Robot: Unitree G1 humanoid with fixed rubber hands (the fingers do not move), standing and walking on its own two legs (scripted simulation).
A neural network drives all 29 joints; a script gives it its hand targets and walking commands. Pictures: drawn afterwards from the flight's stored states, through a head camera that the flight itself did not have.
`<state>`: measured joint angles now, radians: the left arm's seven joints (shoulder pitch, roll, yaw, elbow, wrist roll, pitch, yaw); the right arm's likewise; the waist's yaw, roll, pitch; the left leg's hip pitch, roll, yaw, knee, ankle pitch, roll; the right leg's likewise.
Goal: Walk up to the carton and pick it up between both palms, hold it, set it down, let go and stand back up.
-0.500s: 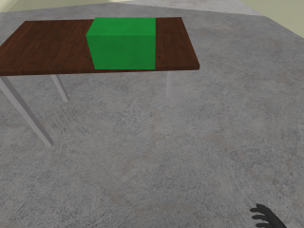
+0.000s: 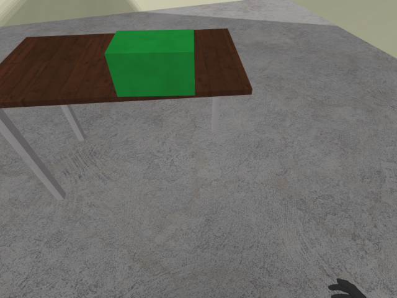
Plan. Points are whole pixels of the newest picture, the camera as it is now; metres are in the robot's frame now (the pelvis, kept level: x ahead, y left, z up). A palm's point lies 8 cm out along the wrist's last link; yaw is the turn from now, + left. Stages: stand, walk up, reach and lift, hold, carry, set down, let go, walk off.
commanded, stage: walk up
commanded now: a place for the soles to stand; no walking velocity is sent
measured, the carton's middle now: (155, 63) +0.90 +0.15 +0.04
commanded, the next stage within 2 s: none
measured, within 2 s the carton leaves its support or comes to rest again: neither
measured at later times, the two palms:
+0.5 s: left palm out of the picture +0.13 +0.43 -0.06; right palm out of the picture +0.14 -0.22 -0.03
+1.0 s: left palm (20, 226) +0.32 +0.42 -0.05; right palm (300, 236) +0.29 -0.23 -0.08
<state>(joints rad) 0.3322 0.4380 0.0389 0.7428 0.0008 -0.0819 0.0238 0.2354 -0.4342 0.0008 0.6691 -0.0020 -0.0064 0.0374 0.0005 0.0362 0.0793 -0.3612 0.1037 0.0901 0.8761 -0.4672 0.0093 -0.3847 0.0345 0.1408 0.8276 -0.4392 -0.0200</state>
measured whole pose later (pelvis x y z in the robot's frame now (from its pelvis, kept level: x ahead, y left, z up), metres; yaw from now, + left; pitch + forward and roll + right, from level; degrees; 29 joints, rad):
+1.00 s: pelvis +0.23 +0.08 +0.01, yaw +4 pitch -2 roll +0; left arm 0.20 0.46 0.04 0.78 0.00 -0.06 -0.01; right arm 0.44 -0.45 -0.01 0.69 0.00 -0.05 0.03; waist 0.00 0.02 0.07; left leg -0.07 -0.09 0.09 0.62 -0.49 0.11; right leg -0.45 0.04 0.08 0.63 -0.19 -0.05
